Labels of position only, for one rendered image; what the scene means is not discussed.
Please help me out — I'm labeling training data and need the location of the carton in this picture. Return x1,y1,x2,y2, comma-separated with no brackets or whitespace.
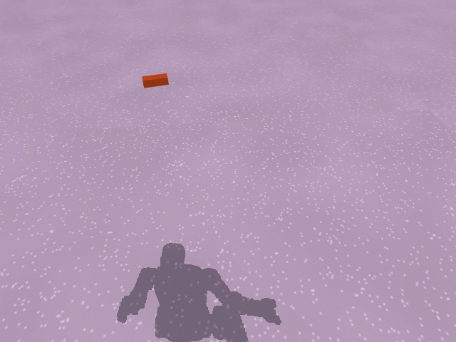
142,73,169,88

